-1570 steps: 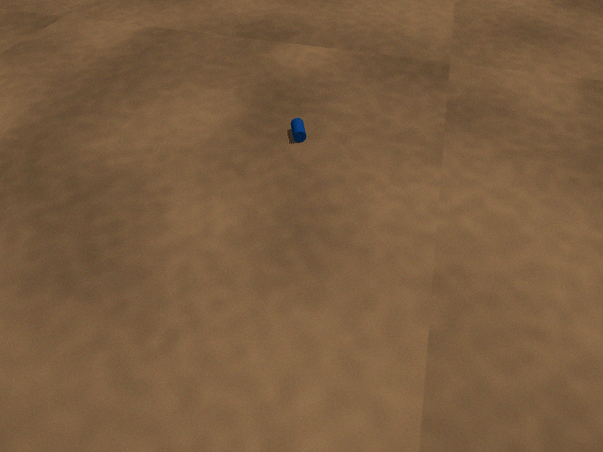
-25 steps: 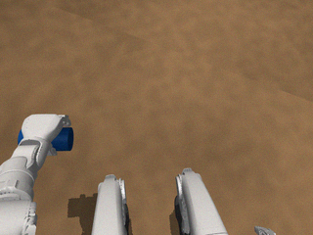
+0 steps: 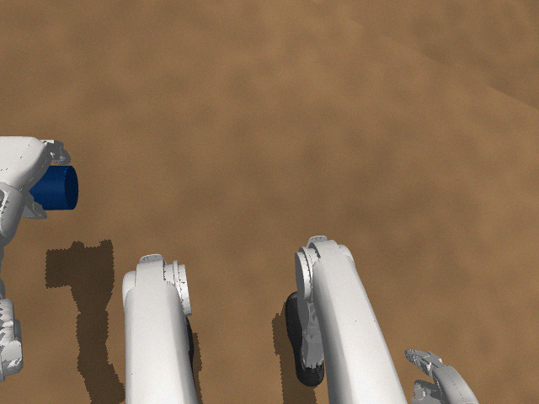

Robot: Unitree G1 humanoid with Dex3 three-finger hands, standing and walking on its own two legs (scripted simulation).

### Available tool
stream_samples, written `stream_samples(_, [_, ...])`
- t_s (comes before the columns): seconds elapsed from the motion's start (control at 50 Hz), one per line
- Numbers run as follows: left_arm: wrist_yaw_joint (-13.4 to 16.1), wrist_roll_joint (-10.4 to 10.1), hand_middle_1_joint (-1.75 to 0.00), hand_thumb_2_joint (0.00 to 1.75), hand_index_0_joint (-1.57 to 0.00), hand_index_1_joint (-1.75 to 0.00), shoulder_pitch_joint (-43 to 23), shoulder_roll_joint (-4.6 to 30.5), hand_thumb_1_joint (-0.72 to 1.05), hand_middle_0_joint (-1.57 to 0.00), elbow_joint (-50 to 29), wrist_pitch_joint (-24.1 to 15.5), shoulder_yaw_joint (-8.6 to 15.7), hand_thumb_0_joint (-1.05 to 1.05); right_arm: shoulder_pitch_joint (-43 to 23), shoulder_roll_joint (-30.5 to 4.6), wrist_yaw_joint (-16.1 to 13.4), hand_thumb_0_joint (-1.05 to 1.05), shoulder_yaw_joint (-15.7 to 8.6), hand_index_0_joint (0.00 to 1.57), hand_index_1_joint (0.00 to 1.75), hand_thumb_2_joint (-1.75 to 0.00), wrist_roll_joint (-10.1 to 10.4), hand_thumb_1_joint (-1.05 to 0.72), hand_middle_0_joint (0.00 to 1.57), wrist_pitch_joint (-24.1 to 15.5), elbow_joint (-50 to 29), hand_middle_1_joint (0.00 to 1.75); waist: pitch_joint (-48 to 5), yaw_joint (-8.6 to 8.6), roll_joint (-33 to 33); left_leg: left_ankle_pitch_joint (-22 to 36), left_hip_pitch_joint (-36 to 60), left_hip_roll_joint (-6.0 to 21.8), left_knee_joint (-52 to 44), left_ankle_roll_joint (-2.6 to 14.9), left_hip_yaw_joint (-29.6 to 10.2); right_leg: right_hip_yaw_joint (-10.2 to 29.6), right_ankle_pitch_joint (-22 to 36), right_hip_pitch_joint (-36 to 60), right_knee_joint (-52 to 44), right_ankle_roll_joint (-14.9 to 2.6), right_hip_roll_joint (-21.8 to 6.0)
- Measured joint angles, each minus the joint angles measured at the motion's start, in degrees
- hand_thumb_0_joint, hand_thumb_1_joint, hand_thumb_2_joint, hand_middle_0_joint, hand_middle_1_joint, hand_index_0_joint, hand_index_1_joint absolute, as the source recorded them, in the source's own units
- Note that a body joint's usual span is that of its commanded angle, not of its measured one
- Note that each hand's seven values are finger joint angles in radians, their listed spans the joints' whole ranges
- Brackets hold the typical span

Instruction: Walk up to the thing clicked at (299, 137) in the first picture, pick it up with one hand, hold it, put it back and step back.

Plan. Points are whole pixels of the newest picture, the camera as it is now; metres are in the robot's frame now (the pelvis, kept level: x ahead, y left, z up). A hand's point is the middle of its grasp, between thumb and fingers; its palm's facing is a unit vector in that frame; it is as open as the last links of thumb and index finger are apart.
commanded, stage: crouch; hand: left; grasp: from above
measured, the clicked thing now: (25, 188) +0.43 +0.34 -0.20
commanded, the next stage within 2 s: lower in 0.56 s
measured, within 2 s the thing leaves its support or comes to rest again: neither
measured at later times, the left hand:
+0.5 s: hand (40, 191) +0.43 +0.33 -0.23, palm faces -0.48 -0.02 -0.88, open 9.4 cm
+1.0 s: hand (50, 196) +0.44 +0.34 -0.28, palm faces -0.49 -0.06 -0.87, open 9.5 cm
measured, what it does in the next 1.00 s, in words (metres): lowers itself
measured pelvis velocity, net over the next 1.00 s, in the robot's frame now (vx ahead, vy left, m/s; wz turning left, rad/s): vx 0.00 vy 0.00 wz -0.07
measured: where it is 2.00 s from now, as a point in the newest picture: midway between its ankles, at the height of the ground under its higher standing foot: (244, 365)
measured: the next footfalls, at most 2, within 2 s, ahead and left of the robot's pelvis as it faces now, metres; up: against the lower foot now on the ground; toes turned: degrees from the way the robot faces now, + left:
none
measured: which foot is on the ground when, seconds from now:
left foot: down 0.00-1.00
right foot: down 0.00-1.00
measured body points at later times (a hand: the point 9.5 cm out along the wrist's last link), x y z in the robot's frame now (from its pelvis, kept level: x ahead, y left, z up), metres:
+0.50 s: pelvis -0.01 +0.00 -0.07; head +0.24 +0.08 +0.30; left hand +0.46 +0.33 -0.18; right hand +0.04 -0.28 -0.17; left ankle +0.07 +0.13 -0.39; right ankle +0.09 -0.15 -0.39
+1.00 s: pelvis +0.00 +0.00 -0.10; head +0.25 +0.10 +0.26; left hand +0.46 +0.34 -0.23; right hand +0.05 -0.28 -0.19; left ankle +0.07 +0.13 -0.39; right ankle +0.09 -0.15 -0.39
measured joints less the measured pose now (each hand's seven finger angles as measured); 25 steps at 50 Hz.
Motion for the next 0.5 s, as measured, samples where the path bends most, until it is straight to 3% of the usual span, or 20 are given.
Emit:
stream_samples(0.34, [-0.8, 1.8, -0.34, 0.28, -0.81, -0.34, -4.4, 5.6, 0.13, -0.79, 6.0, -2.3, 1.6, 0.0, 0.7, -0.8, 1.1, 0.0, 1.6, 0.2, 0.3, -0.9, -1.4, -0.92, 0.2, 1.2, 1.1, 0.3, 2.6, -1.57, -0.9, 0.0, -7.8, -0.4, 9.1, 0.07, -1.2, 0.2, -0.1, -7.4, 8.6, 0.02, 1.0])
stream_samples(0.5, [0.2, 2.7, -0.37, 0.3, -0.8, -0.37, -5.0, 7.0, 0.12, -0.78, 6.7, -3.8, 2.3, 0.0, 0.1, -0.3, 1.3, 0.0, 2.5, 0.2, 0.3, -0.9, -1.9, -0.92, 0.2, 1.6, 1.6, 0.3, 3.5, -1.82, -1.4, -0.2, -10.3, -0.6, 12.1, 0.23, -1.5, 0.3, -0.4, -9.6, 11.4, -0.11, 1.3])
